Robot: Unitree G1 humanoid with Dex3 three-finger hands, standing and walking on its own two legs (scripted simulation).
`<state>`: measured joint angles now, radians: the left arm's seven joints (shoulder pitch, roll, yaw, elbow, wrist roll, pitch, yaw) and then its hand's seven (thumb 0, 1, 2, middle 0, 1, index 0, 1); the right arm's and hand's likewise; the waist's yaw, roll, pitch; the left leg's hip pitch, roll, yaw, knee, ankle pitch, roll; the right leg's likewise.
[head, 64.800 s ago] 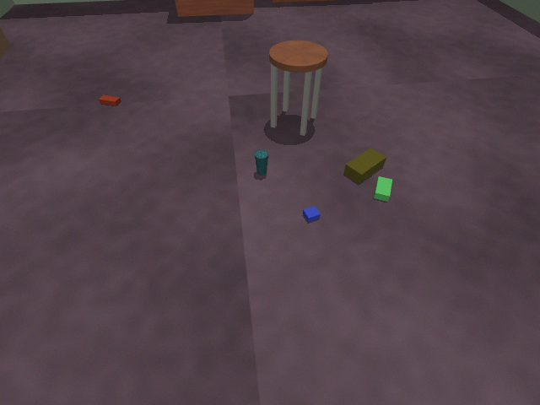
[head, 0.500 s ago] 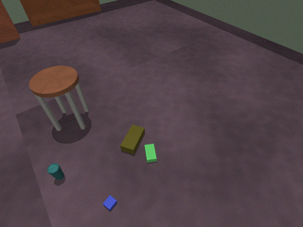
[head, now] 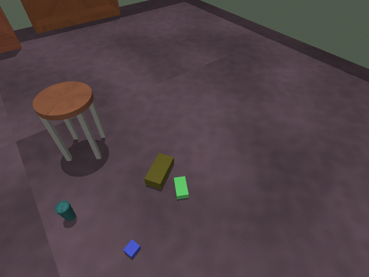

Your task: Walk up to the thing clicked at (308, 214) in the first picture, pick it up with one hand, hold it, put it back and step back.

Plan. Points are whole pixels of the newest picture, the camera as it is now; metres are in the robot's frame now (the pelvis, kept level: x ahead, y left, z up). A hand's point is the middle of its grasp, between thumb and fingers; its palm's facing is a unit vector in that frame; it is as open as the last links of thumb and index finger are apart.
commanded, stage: stand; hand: left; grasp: from above
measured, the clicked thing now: (132, 248) +0.44 +0.27 -0.77
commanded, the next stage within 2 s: step back in 0.06 s
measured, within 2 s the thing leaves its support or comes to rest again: neither
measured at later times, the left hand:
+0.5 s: hand out of the picture +0.08 +0.30 -0.18, palm faces -0.04 -0.92 -0.38, open 7.4 cm
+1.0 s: hand out of the picture -0.08 +0.27 -0.16, palm faces -0.06 -0.91 -0.41, open 7.4 cm
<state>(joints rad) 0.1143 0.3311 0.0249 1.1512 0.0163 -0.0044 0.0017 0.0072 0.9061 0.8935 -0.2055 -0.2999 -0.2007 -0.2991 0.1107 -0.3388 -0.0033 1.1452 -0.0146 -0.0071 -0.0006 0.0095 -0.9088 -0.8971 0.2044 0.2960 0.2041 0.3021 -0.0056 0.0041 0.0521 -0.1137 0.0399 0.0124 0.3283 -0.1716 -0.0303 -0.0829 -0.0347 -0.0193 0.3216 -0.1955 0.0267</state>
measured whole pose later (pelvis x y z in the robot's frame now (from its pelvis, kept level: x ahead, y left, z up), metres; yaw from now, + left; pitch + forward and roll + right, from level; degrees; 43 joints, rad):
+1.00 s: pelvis -0.20 +0.01 -0.02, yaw -3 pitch -2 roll +1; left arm 0.16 0.34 0.07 0.82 0.04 0.05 0.01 0.01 0.90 0.89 -0.21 -0.30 -0.20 -0.30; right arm 0.18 -0.41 -0.04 0.89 0.00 0.05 -0.02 0.01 -0.91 -0.90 0.21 0.30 0.20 0.30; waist 0.01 0.02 0.16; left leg -0.41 -0.09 -0.10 1.01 -0.49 -0.02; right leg -0.31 -0.01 0.02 0.63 -0.28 -0.01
